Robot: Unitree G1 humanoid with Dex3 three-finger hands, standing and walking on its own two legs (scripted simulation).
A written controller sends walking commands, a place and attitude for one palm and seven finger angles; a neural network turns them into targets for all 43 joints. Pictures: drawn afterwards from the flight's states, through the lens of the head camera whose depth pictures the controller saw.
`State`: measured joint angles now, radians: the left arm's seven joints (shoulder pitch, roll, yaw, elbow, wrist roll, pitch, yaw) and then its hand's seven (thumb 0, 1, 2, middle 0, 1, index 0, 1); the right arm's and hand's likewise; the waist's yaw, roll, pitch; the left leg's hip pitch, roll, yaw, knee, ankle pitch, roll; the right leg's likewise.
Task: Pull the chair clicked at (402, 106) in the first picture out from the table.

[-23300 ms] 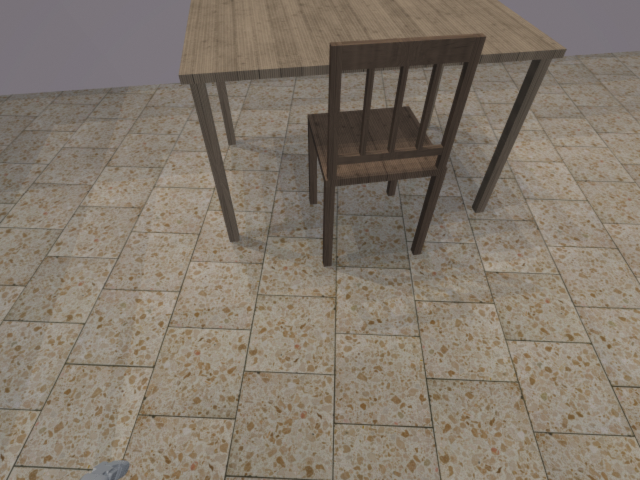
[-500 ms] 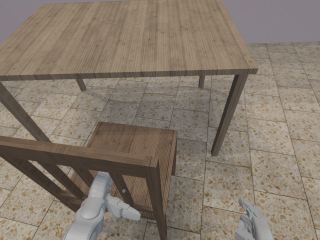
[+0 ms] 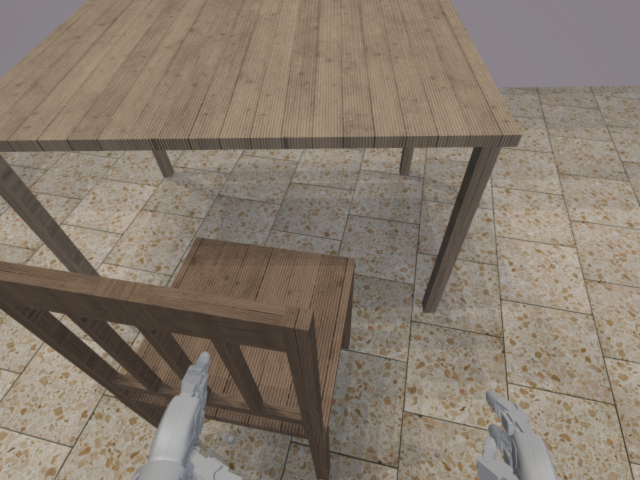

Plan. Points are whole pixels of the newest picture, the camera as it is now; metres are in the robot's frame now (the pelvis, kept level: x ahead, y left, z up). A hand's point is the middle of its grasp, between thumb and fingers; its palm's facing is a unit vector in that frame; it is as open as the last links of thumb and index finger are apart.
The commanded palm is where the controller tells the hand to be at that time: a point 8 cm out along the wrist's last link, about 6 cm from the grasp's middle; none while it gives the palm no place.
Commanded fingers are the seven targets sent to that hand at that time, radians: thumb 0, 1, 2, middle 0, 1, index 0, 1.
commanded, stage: draw the fingers out of the gap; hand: left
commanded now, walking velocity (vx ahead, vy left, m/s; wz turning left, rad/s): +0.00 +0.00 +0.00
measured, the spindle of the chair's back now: (181, 364) +0.29 +0.21 -0.05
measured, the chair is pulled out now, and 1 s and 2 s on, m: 0.27 0.27 0.27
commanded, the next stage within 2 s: draw the hand back to the body in 0.38 s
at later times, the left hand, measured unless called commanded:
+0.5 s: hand out of the picture +0.13 +0.12 -0.02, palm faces -0.05 -0.99 -0.14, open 17.5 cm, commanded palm +0.11 +0.17 +0.01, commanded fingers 0.00 -0.55 0.20 0.00 0.00 0.00 0.00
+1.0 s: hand (137, 454) +0.15 +0.17 +0.08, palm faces +0.04 -0.99 -0.10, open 17.4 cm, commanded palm +0.11 +0.24 +0.10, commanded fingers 0.00 -0.33 0.31 -0.03 -0.05 -0.03 -0.05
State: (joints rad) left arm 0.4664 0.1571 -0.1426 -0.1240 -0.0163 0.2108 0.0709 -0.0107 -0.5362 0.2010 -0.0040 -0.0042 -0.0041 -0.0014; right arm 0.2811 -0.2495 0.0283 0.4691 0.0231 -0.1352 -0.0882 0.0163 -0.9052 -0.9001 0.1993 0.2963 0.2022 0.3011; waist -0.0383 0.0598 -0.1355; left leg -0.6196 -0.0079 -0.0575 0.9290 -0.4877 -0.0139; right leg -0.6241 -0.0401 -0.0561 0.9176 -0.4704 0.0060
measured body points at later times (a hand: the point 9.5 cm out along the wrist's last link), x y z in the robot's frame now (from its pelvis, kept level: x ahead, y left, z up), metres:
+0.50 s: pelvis +0.00 +0.01 -0.01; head +0.02 +0.00 +0.44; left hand +0.13 +0.17 +0.00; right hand +0.18 -0.22 -0.07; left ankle -0.01 +0.13 -0.69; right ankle -0.01 -0.12 -0.69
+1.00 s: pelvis -0.01 +0.01 -0.02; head +0.01 +0.00 +0.43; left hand +0.14 +0.23 +0.09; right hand +0.18 -0.21 -0.09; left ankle -0.01 +0.13 -0.69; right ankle -0.01 -0.12 -0.69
